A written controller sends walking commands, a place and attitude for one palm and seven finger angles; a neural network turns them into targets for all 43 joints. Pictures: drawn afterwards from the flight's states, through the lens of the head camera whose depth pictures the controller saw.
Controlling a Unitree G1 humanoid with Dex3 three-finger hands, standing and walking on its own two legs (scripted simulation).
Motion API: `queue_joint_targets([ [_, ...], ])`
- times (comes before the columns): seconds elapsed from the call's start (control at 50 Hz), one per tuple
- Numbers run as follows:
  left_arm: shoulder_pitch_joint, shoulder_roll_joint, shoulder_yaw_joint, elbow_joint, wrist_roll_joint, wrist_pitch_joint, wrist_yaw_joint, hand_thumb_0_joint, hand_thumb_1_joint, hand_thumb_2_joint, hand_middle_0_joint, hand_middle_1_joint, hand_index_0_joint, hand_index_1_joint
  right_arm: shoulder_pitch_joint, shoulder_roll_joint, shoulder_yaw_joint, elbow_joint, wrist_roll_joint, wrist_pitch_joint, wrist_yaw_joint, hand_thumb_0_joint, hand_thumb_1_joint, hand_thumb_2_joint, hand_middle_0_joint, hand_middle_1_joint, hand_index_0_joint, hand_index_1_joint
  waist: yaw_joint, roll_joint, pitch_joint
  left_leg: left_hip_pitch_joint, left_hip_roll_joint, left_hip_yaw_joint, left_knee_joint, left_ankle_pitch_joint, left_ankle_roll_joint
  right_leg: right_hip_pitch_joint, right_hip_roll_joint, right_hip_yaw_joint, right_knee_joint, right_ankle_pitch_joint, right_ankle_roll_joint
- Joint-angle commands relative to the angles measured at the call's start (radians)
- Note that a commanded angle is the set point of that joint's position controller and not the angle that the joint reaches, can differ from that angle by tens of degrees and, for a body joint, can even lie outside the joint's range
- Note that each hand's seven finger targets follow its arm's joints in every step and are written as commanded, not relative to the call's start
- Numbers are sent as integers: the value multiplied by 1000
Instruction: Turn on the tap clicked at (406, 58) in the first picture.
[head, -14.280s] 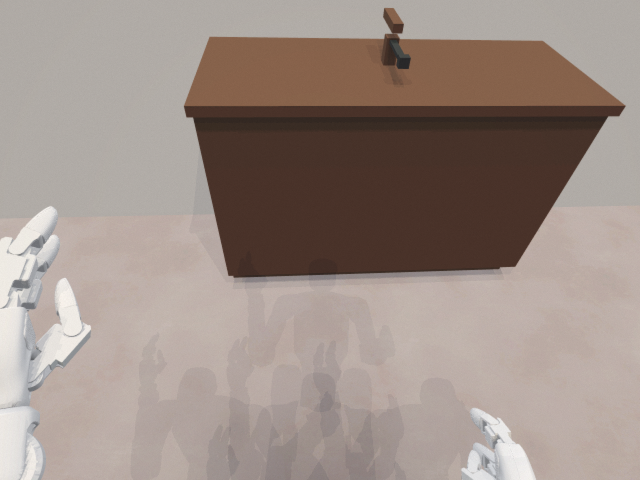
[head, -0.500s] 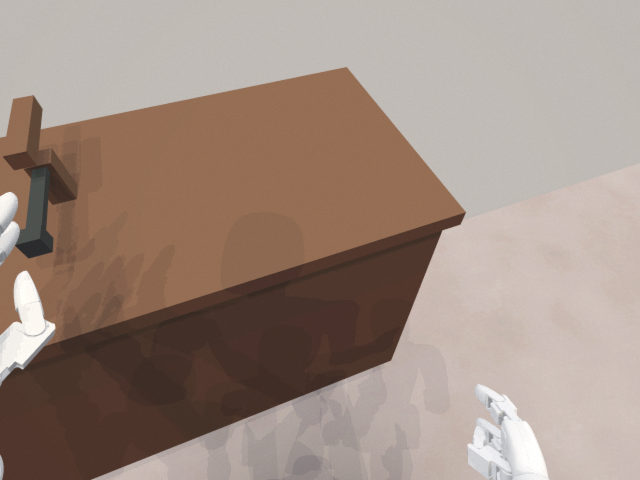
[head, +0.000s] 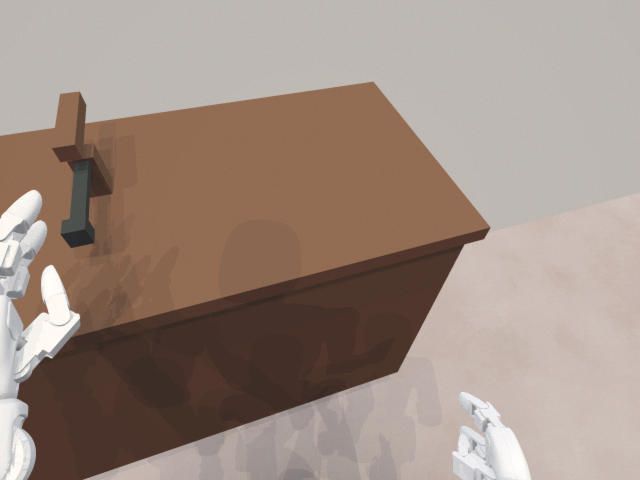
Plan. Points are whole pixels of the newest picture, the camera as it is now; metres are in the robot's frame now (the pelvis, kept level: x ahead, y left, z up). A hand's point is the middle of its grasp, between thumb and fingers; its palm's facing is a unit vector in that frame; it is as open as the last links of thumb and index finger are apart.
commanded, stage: come to a stop and stand still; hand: left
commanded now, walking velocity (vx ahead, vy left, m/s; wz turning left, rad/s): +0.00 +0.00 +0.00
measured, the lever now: (78, 231) +0.38 +0.35 +0.08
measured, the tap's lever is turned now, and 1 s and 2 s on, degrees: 0 0 0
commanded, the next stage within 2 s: look again from close up in 0.06 s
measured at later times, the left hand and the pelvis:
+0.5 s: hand (79, 351) +0.20 +0.24 +0.14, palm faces +0.28 -0.89 -0.37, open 7.4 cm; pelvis -0.02 +0.01 +0.00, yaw -2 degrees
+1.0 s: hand (87, 345) +0.20 +0.23 +0.14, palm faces +0.21 -0.86 -0.46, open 7.4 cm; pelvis -0.02 +0.02 +0.00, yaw -4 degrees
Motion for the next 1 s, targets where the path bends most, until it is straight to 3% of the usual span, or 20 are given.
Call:
queue_joint_targets([
  [0.0, -55, 179, 121, -242, 1, -68, 15, 0, 900, 900, -200, -300, -200, -300, -83, -131, -57, -150, 2, -53, -14, 0, -900, -900, 200, 300, 200, 300, -4, 70, -163, 8, 94, -121, -135, 116, -5, 79, -36, 63, -31, 144, -39],
  [0.12, -45, 166, 115, -206, 0, -69, 18, 0, 900, 900, -200, -300, -200, -300, -73, -129, -56, -140, 0, -52, -16, 0, -900, -900, 200, 300, 200, 300, -4, 74, -152, -2, 92, -119, -136, 118, -7, 80, -37, 62, -43, 142, -39],
  [0.14, -1063, 961, 691, -419, 151, -172, -4, 0, 900, 900, -200, -300, -200, -300, 12, -164, -75, -126, -61, -102, -23, 0, -900, -900, 200, 300, 200, 300, 41, -99, -24, -132, 100, -38, 41, 221, 1, -102, -94, 142, -119, 210, -26],
  [0.16, -503, 351, 294, 164, 67, -135, -48, 0, 900, 900, -200, -300, -200, -300, -30, -59, -34, -55, -31, -104, -22, 0, -900, -900, 200, 300, 200, 300, 5, -107, -211, 30, 14, -41, -22, 232, -10, -45, -128, 139, -37, 271, -94],
  [0.18, -252, 293, 247, 71, 31, -144, -42, 0, 900, 900, -200, -300, -200, -300, -28, -114, -74, -119, -25, -117, -19, 0, -900, -900, 200, 300, 200, 300, 48, -18, -176, 62, 44, -43, -25, 272, -26, -14, -94, 199, -63, 359, -71],
  [0.2, -155, 118, 117, 147, 15, -129, -46, 0, 900, 900, -200, -300, -200, -300, -13, -132, -79, -120, -6, -124, -2, 0, -900, -900, 200, 300, 200, 300, 26, 105, -241, 104, 50, -26, -42, 326, -24, 60, -94, 168, -1, 362, -74],
  [0.24, -147, 130, 74, -34, 8, -146, -50, 0, 900, 900, -200, -300, -200, -300, -23, -154, -86, -127, -8, -126, 18, 0, -900, -900, 200, 300, 200, 300, 30, 171, -278, 106, 77, -53, -59, 389, -12, 62, -72, 121, 21, 272, -48],
  [0.3, -27, 101, 20, -106, 6, -140, -46, 0, 900, 900, -200, -300, -200, -300, -66, -142, -74, -149, 3, -131, 35, 0, -900, -900, 200, 300, 200, 300, 33, 57, -229, 51, 98, -74, -88, 313, 0, 55, -50, 76, 27, 196, -30],
  [0.38, -51, 217, 158, -106, 4, -141, -29, 0, 900, 900, -200, -300, -200, -300, -81, -146, -73, -166, -7, -119, 4, 0, -900, -900, 200, 300, 200, 300, 26, -125, -154, -38, 69, -73, -109, 37, -6, 3, -53, 105, -39, 39, -28],
  [0.4, -99, 293, 230, -151, 6, -147, -18, 0, 900, 900, -200, -300, -200, -300, -87, -149, -73, -164, -7, -112, -8, 0, -900, -900, 200, 300, 200, 300, 21, -96, -150, -29, 65, -72, -112, 16, -6, -15, -56, 108, -44, 14, -30],
  [0.52, -280, 216, 147, -175, 16, -175, -29, 0, 900, 900, -200, -300, -200, -300, -84, -136, -57, -158, -15, -134, -27, 0, -900, -900, 200, 300, 200, 300, 13, 133, -107, -77, 83, -91, -186, -180, 14, -2, -27, 106, -31, -61, -35],
  [0.66, -214, 105, 33, -95, 43, -158, -30, 0, 900, 900, -200, -300, -200, -300, -52, -144, -59, -129, -20, -159, -1, 0, -900, -900, 200, 300, 200, 300, 19, 76, -115, -61, 82, -84, -188, -130, 0, 16, -10, 96, -46, -7, -29],
  [0.68, -1216, 883, 578, -400, 196, -261, -35, 0, 900, 900, -200, -300, -200, -300, -22, -187, -47, -135, -76, -179, 6, 0, -900, -900, 200, 300, 200, 300, 34, 35, -9, -182, 93, -26, -40, 10, 14, -112, -80, 134, -79, 104, -48],
  [0.7, -901, 515, 357, 9, 109, -213, -47, 0, 900, 900, -200, -300, -200, -300, -64, -86, -39, -56, -8, -154, 0, 0, -900, -900, 200, 300, 200, 300, 14, 198, -140, 48, 117, -58, -44, 208, -16, -156, -120, 73, 40, 37, -90],
  [0.72, -592, 293, 206, 83, 63, -196, -63, 0, 900, 900, -200, -300, -200, -300, -50, -117, -63, -78, -39, -153, 7, 0, -900, -900, 200, 300, 200, 300, 21, 178, -157, 80, 109, -67, -101, 212, -44, -111, -48, 60, 79, 79, -89],
  [0.76, -349, 139, 82, 144, 34, -151, -82, 0, 900, 900, -200, -300, -200, -300, -23, -145, -81, -125, -3, -146, 25, 0, -900, -900, 200, 300, 200, 300, 25, 253, -201, 71, 109, -64, -119, 128, -21, -73, -29, 88, 70, 53, -62],
  [0.8, -168, 80, 45, 35, 17, -139, -94, 0, 900, 900, -200, -300, -200, -300, -19, -140, -81, -151, 5, -127, 51, 0, -900, -900, 200, 300, 200, 300, 25, 209, -230, 83, 112, -77, -125, 162, -16, -44, -26, 66, 65, 82, -53],
  [0.88, -13, 177, 128, -74, 18, -105, -76, 0, 900, 900, -200, -300, -200, -300, -56, -140, -67, -197, 4, -98, 41, 0, -900, -900, 200, 300, 200, 300, 26, -150, -188, 0, 106, -51, -129, 5, -16, -15, -27, 79, -18, 31, -30],
  [0.94, -61, 229, 207, -58, 11, -105, -56, 0, 900, 900, -200, -300, -200, -300, -82, -134, -55, -210, 0, -85, 7, 0, -900, -900, 200, 300, 200, 300, 19, -184, -144, -20, 88, -43, -149, -67, -18, -63, -26, 86, -39, -57, -27],
  [0.98, -153, 230, 208, -75, 12, -116, -52, 0, 900, 900, -200, -300, -200, -300, -90, -133, -50, -203, -5, -88, -12, 0, -900, -900, 200, 300, 200, 300, 13, -90, -106, -27, 82, -33, -159, -129, -9, -98, -27, 112, -52, -109, -30],
])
